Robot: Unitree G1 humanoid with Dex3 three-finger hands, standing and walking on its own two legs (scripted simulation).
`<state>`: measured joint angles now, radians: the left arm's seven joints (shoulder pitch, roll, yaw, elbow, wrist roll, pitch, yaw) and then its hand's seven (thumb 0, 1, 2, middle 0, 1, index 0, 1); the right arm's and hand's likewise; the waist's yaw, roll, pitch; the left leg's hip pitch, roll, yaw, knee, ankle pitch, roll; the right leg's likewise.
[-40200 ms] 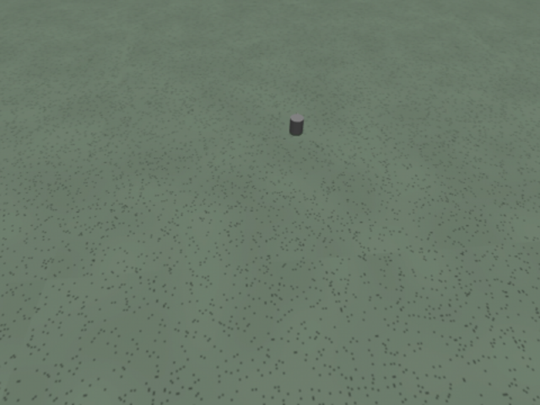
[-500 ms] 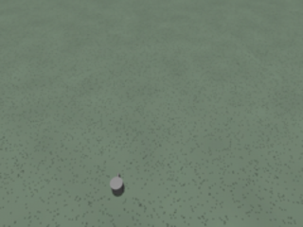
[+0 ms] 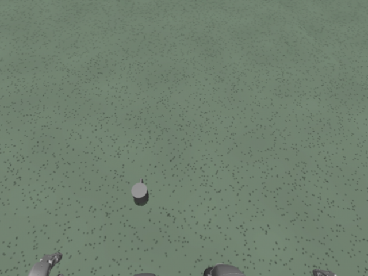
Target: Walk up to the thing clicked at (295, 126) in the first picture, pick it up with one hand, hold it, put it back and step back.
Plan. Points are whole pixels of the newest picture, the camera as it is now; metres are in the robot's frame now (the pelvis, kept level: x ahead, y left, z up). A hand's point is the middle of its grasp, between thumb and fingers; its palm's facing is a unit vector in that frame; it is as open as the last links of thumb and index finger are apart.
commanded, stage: step back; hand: left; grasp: from above
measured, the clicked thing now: (140, 190) +0.55 +0.20 -0.72
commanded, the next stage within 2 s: none
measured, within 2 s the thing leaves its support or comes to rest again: neither
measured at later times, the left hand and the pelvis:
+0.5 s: hand out of the picture +0.04 +0.26 -0.15, palm faces -0.10 -0.91 -0.40, open 7.4 cm; pelvis -0.09 +0.01 -0.01, yaw -4 degrees
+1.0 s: hand out of the picture -0.10 +0.29 -0.15, palm faces -0.03 -0.94 -0.34, open 7.4 cm; pelvis -0.22 +0.03 +0.01, yaw -3 degrees
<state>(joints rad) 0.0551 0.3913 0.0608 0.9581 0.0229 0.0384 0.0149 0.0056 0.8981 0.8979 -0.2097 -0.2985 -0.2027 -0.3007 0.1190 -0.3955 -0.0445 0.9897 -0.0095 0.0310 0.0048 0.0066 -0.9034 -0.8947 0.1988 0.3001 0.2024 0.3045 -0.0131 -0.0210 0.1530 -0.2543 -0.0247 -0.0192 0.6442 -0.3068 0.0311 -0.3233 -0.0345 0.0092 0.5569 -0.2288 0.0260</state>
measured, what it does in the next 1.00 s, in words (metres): walks backwards: right foot, then left foot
